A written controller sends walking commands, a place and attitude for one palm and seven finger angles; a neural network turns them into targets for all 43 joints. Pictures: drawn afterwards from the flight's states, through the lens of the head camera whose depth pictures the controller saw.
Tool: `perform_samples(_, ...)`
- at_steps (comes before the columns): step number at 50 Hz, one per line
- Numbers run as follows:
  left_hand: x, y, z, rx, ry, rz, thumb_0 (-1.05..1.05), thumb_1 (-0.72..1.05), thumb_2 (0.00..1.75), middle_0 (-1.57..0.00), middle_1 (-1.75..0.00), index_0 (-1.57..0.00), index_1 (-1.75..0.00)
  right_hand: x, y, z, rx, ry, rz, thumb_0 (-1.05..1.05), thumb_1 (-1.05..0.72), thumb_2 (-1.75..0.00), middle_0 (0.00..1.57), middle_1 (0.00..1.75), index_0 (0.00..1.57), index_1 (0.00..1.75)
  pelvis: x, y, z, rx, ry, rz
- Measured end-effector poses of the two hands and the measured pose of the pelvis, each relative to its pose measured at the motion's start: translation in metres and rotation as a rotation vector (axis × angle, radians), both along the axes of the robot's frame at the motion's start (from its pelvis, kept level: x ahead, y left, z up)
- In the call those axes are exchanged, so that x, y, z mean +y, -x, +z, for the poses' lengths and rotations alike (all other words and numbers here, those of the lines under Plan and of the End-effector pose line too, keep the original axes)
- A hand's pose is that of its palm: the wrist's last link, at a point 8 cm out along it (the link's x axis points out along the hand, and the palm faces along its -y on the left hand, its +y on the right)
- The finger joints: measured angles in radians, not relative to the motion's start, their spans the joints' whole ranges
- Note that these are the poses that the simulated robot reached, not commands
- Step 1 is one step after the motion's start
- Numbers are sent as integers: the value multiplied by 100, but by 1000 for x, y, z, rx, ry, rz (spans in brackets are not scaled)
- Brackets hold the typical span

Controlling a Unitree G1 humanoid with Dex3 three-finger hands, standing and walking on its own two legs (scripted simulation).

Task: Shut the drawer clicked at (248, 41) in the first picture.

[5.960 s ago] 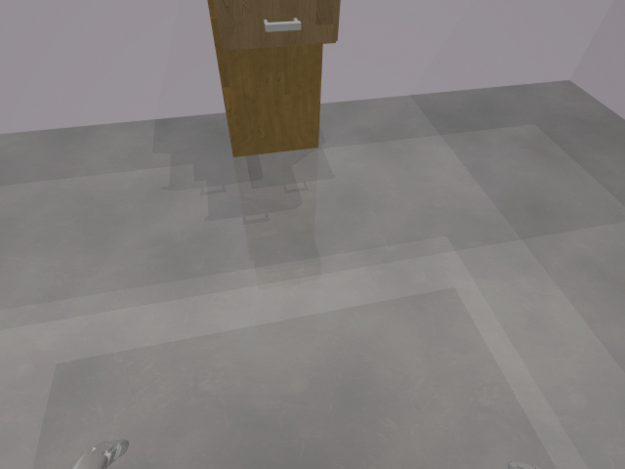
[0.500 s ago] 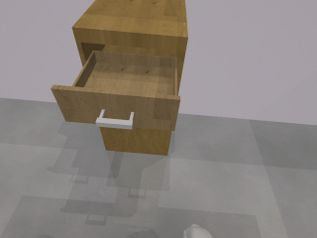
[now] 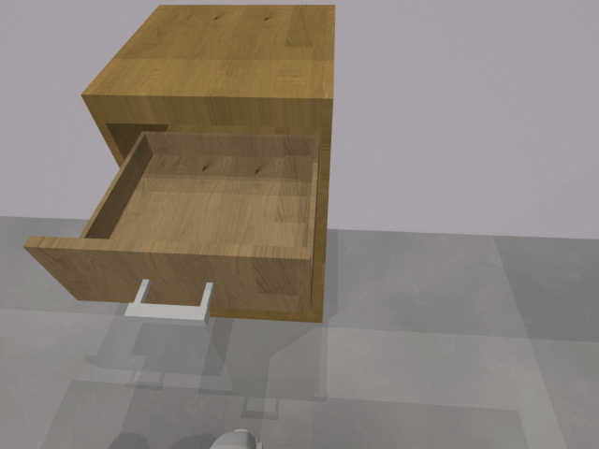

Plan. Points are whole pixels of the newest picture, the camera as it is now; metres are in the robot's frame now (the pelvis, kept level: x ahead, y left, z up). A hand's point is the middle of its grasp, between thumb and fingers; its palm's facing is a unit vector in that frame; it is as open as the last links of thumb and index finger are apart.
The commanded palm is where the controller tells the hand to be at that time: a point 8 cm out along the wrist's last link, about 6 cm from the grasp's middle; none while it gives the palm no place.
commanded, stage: come to a stop and stand still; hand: left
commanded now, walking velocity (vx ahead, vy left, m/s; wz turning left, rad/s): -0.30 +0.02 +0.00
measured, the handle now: (172, 301) +0.32 +0.22 -0.01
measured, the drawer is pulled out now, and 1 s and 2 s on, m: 0.30 0.30 0.30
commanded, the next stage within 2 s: none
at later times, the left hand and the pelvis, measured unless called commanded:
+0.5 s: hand out of the picture +0.01 +0.18 -0.18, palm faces +0.03 -0.96 -0.28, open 7.4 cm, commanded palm none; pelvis -0.02 -0.02 -0.02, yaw -2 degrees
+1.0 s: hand out of the picture -0.04 +0.12 -0.17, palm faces +0.05 -0.98 -0.20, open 7.3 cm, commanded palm none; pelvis -0.06 -0.05 +0.00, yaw -1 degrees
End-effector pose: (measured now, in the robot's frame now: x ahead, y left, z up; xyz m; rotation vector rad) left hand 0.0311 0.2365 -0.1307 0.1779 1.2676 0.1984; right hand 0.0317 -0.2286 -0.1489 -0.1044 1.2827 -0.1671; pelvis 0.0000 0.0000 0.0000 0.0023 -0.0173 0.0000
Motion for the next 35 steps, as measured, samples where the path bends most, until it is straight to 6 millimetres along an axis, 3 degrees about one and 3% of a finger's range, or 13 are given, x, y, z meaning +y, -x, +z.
perform_samples(3, 2, 13, -7, 65, 24, 27, -1, 93, 89, -20, -30, -20, -29, 4, -43, 5, -64, 22, 38, 1, -93, -90, 20, 30, 19, 30, 8, -13, -1, -6, 8, -6)
perform_samples(6, 5, 22, -21, 119, 58, 58, 0, 92, 89, -20, -30, -20, -29, 14, -73, 6, -105, 42, 69, 1, -92, -90, 20, 30, 19, 30, 19, -26, -8, -16, 31, -9)
perform_samples(9, 5, 26, -30, 155, 81, 81, 0, 91, 89, -20, -30, -20, -29, 29, -89, 10, -109, 46, 92, 0, -92, -90, 20, 30, 19, 30, 24, -32, -10, -23, 10, -10)
perform_samples(13, 4, 29, -32, 191, 95, 67, 0, 91, 89, -20, -30, -20, -29, 40, -94, 12, -106, 38, 96, 0, -91, -90, 20, 30, 20, 30, 23, -28, -8, -13, -5, -23)
perform_samples(18, 4, 28, -25, 186, 57, 37, 1, 91, 89, -20, -30, -20, -29, 30, -79, 5, -95, 19, 60, 0, -91, -90, 21, 30, 20, 30, 13, -10, -8, 1, -5, -38)
perform_samples(25, -9, 32, -16, 100, -40, 7, 0, 91, 89, -20, -30, -20, -29, -17, -31, -21, -57, -13, 1, 0, -91, -90, 21, 30, 20, 30, -19, 17, -20, -12, -23, -35)
perform_samples(30, -33, 39, -1, 80, -37, 0, 1, 91, 89, -20, -30, -20, -29, -42, 12, -15, 27, -19, -25, 1, -91, -90, 20, 30, 20, 30, -35, 24, -7, -8, -38, -28)
perform_samples(35, -53, 36, -1, 62, -6, -23, 1, 91, 89, -20, -30, -20, -30, -54, 51, -8, 93, -3, -45, 1, -91, -90, 20, 30, 20, 30, -46, 32, -2, 12, -31, -22)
